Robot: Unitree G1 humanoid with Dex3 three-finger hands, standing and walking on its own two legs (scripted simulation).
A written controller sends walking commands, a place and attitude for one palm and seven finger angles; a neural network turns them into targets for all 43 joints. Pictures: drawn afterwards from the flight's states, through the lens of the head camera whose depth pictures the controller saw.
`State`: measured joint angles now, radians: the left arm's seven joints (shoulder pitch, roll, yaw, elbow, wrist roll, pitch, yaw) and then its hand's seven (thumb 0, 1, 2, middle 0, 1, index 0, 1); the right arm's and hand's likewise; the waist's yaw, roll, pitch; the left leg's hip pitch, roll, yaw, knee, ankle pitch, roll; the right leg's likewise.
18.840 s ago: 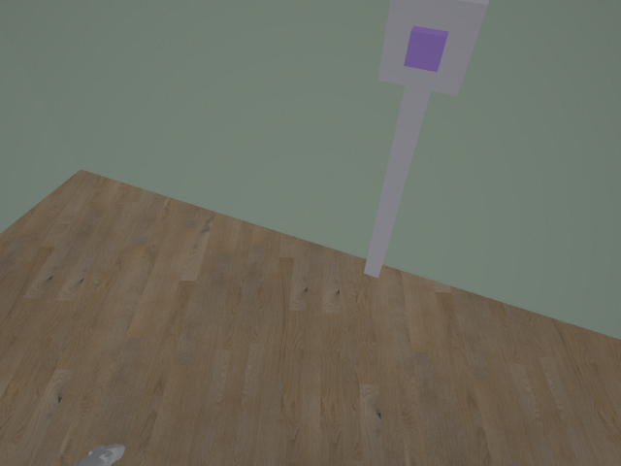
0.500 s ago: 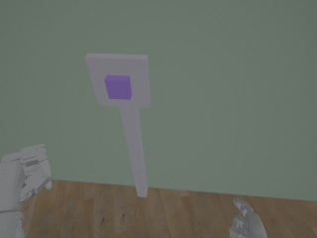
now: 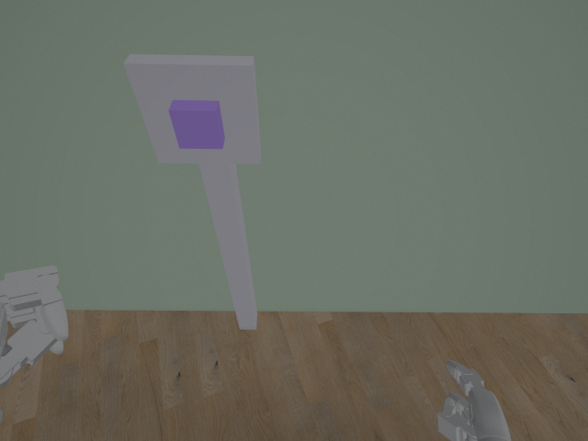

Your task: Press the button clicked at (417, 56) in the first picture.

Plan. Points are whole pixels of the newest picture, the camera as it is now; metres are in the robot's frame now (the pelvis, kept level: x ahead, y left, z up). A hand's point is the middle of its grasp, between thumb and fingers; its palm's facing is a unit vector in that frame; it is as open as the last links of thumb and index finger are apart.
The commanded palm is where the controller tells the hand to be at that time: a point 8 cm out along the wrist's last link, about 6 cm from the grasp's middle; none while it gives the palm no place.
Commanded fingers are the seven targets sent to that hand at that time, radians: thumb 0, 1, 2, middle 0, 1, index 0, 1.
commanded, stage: step back with the hand held close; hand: left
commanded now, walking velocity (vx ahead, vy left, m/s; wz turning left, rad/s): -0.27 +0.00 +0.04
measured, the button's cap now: (198, 124) +0.55 +0.20 +0.13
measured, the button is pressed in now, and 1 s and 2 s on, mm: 0 0 0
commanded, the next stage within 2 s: stop stepping back and stand still in 0.84 s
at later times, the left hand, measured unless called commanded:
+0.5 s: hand out of the picture +0.12 +0.25 +0.16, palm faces +0.40 -0.82 -0.42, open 3.1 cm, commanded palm +0.05 +0.30 +0.18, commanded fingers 0.00 0.90 0.90 -1.30 -1.50 -1.30 -1.50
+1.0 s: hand out of the picture +0.06 +0.24 +0.18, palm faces +0.23 -0.88 -0.42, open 3.1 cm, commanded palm -0.02 +0.29 +0.18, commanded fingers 0.00 0.90 0.90 -1.30 -1.50 -1.30 -1.50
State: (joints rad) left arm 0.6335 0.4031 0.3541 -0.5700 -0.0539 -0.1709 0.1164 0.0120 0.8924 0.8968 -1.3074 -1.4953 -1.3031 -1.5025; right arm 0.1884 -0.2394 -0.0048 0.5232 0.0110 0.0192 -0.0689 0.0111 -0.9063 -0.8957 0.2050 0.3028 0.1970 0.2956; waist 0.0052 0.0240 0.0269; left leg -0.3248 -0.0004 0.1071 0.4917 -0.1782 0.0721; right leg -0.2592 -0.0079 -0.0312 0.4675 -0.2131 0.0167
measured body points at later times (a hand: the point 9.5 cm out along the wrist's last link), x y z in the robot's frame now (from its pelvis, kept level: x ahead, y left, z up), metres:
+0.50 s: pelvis -0.07 +0.01 -0.02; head -0.05 +0.04 +0.43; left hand +0.10 +0.29 +0.19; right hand +0.11 -0.23 -0.09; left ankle +0.06 +0.07 -0.74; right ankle +0.01 -0.13 -0.73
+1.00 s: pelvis -0.17 +0.02 -0.01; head -0.15 +0.06 +0.44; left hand +0.04 +0.29 +0.20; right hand -0.01 -0.22 -0.07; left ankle +0.01 +0.07 -0.74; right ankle -0.22 -0.10 -0.71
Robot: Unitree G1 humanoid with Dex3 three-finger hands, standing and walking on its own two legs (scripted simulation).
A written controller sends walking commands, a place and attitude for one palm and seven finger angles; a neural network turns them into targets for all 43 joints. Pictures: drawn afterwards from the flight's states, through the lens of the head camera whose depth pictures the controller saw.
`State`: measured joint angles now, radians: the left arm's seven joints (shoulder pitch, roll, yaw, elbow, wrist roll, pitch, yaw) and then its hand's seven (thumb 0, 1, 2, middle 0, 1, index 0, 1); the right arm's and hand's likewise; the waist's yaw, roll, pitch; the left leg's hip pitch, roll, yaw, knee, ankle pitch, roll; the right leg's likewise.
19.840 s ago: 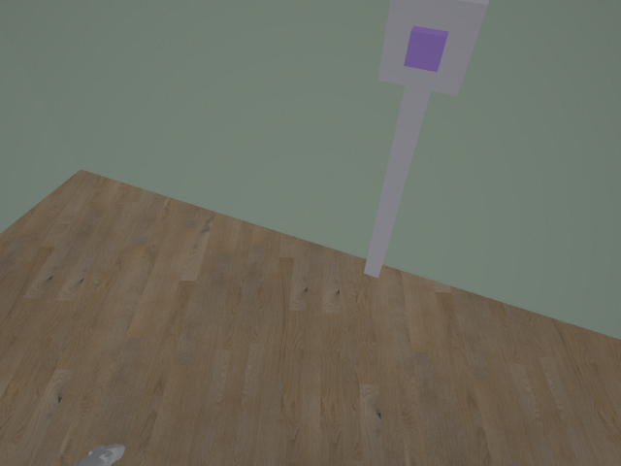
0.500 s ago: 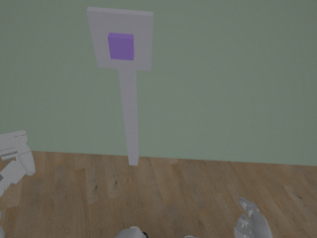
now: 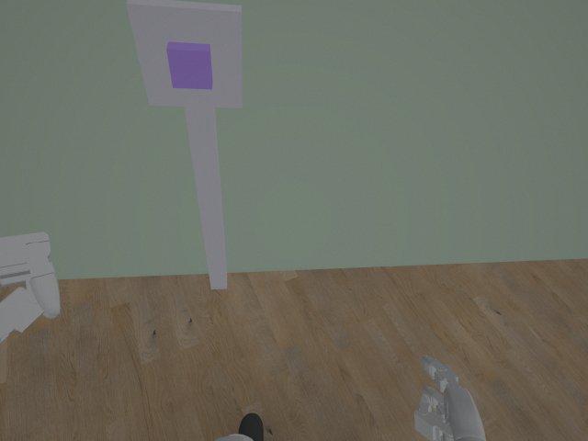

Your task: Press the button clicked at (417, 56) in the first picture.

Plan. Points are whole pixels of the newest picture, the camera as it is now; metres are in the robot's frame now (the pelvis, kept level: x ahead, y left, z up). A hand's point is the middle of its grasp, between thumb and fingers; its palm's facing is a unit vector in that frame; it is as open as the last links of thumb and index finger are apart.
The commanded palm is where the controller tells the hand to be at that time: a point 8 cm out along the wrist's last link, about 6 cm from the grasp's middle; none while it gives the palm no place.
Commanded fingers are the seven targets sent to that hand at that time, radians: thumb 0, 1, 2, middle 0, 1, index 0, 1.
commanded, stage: stop stepping back and stand still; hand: left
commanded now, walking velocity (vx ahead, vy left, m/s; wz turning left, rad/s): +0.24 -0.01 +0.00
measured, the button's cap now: (191, 65) +0.70 +0.22 +0.14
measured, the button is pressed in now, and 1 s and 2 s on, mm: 0 0 0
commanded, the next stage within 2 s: let the arm hang, fingers relaxed in 1.12 s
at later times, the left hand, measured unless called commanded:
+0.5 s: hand out of the picture +0.09 +0.24 +0.18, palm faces +0.32 -0.80 -0.51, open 3.1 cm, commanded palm +0.04 +0.29 +0.18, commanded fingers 0.00 0.90 0.90 -1.30 -1.50 -1.30 -1.50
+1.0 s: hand out of the picture +0.11 +0.27 +0.17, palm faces +0.39 -0.80 -0.45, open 3.1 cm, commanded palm +0.05 +0.31 +0.18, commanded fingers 0.00 0.90 0.90 -1.30 -1.50 -1.30 -1.50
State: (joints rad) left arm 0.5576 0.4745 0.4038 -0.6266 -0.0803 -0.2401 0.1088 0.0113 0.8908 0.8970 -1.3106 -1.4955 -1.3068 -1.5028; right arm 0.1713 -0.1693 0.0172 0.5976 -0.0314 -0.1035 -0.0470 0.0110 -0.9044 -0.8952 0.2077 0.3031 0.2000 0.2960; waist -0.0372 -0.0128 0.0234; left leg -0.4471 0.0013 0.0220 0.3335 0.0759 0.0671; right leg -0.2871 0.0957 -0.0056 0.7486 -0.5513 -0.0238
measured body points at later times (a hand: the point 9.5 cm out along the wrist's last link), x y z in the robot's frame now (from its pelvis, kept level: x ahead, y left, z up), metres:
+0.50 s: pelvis -0.08 +0.01 +0.00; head -0.10 +0.02 +0.45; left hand +0.07 +0.28 +0.21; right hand +0.05 -0.21 -0.09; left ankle -0.04 +0.14 -0.71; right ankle -0.06 -0.07 -0.73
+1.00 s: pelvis -0.07 +0.03 +0.01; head -0.06 +0.03 +0.46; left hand +0.08 +0.31 +0.20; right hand +0.13 -0.18 -0.07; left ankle -0.05 +0.15 -0.73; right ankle -0.06 -0.07 -0.73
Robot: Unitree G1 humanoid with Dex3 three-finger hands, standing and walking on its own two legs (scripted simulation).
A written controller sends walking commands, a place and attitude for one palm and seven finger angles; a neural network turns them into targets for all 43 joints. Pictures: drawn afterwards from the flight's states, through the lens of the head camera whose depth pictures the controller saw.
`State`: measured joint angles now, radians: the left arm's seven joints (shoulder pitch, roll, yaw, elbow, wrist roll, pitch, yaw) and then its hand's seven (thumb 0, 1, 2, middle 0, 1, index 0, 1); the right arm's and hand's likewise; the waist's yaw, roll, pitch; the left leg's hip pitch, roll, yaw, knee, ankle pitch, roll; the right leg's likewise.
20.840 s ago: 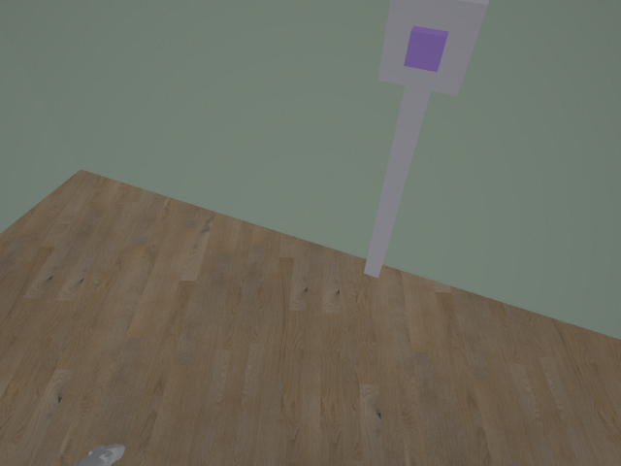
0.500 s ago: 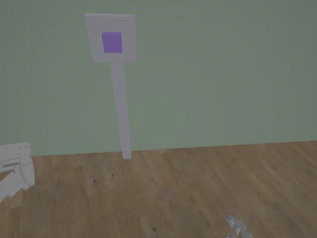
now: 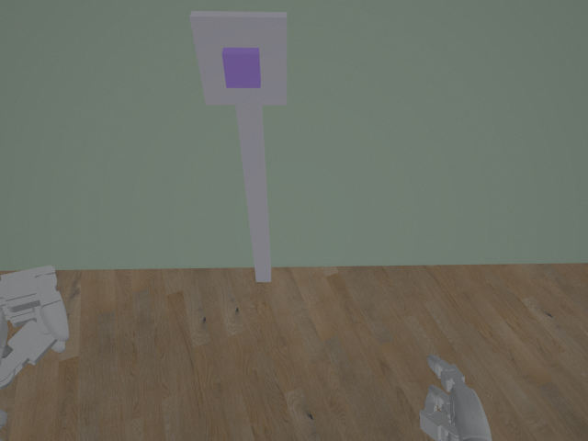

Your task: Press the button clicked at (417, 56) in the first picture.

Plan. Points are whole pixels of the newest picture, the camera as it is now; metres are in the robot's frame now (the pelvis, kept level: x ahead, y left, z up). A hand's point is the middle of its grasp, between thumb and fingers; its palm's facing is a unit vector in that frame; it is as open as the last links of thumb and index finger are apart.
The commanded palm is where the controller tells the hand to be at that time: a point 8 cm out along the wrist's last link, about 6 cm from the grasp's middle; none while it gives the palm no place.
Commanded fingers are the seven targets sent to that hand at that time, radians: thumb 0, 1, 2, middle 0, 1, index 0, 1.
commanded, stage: stop stepping back and stand still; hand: left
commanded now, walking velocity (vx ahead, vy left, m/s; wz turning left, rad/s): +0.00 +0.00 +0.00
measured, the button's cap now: (242, 67) +0.78 +0.16 +0.13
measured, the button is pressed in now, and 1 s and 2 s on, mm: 0 0 0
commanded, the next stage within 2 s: let the arm hang, fingers relaxed in 0.12 s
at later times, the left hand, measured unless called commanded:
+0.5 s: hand out of the picture +0.05 +0.21 -0.17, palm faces -0.04 -0.97 -0.23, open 3.2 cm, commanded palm none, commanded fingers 0.00 0.90 0.90 -0.75 -0.90 -0.75 -0.90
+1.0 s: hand out of the picture -0.05 +0.20 -0.17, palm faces +0.05 -0.97 -0.22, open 7.0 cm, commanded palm none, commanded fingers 0.00 0.90 0.90 -0.20 -0.30 -0.20 -0.30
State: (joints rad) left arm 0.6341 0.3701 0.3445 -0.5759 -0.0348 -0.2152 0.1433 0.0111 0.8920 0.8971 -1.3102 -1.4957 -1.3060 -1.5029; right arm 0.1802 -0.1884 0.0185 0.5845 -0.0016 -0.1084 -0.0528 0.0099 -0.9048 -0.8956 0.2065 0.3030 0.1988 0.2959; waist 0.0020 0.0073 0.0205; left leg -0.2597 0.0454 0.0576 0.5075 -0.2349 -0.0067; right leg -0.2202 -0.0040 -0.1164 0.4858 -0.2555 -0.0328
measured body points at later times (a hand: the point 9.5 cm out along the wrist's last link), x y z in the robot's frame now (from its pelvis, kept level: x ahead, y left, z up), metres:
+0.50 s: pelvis -0.02 +0.02 -0.01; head +0.00 +0.02 +0.44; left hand +0.05 +0.26 -0.15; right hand +0.07 -0.24 -0.14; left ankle +0.02 +0.12 -0.74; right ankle +0.00 -0.09 -0.74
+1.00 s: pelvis -0.02 +0.02 +0.00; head -0.01 +0.01 +0.45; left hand -0.05 +0.25 -0.15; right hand -0.04 -0.18 -0.16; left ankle +0.02 +0.12 -0.74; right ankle +0.00 -0.09 -0.74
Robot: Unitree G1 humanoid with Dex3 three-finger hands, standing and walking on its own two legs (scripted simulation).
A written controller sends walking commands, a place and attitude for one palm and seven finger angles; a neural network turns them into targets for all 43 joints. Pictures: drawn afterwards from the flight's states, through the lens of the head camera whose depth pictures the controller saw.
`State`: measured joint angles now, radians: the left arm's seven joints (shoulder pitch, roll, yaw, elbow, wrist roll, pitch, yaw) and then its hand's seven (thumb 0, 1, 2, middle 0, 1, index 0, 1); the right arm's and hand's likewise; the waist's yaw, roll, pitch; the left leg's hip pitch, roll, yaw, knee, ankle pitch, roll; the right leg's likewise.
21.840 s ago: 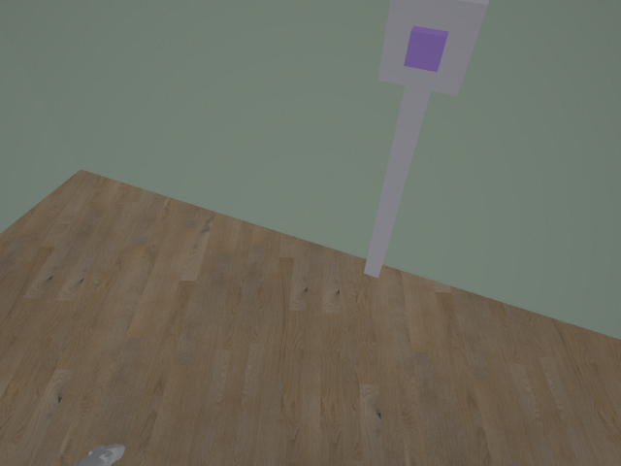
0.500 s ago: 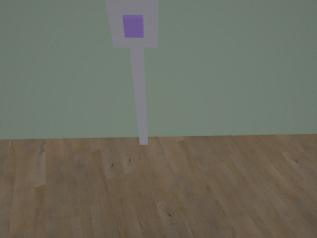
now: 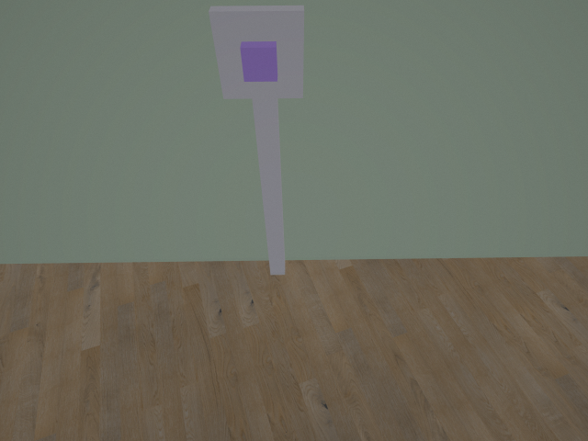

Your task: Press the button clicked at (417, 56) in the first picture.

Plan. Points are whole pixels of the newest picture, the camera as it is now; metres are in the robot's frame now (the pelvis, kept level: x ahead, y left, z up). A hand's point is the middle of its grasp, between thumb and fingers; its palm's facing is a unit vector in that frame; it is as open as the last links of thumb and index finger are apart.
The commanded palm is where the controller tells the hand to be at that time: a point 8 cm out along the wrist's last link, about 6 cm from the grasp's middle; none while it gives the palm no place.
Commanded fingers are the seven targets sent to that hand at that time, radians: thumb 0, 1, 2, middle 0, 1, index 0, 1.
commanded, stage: let the arm hang, fingers relaxed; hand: left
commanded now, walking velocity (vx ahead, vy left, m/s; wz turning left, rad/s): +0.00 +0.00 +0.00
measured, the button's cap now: (259, 61) +0.80 +0.12 +0.13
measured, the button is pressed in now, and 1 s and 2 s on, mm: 0 0 0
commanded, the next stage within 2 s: stand and wait in 0.32 s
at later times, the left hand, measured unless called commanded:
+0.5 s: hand out of the picture +0.03 +0.18 -0.17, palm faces +0.02 -0.97 -0.23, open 7.3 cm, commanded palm none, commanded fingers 0.00 0.90 0.90 -0.20 -0.30 -0.20 -0.30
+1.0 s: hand out of the picture +0.10 +0.20 -0.15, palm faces -0.01 -0.95 -0.31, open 7.3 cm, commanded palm none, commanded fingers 0.00 0.90 0.90 -0.20 -0.30 -0.20 -0.30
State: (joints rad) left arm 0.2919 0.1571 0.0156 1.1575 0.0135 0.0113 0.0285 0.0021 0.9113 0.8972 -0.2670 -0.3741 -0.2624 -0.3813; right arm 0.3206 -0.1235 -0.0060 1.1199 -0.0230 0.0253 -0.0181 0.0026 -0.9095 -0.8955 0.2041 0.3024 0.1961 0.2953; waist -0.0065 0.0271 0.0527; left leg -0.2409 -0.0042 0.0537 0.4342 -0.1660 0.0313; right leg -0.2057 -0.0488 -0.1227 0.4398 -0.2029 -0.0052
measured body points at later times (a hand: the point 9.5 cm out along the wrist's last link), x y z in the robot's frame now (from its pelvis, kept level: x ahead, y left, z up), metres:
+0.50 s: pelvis +0.01 -0.01 +0.00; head +0.04 -0.02 +0.45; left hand +0.03 +0.23 -0.15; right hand +0.01 -0.24 -0.16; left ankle +0.05 +0.10 -0.74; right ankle +0.02 -0.12 -0.74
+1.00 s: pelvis +0.03 -0.03 +0.01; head +0.05 -0.04 +0.46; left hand +0.10 +0.25 -0.13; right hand +0.08 -0.30 -0.15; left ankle +0.05 +0.10 -0.74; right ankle +0.02 -0.12 -0.74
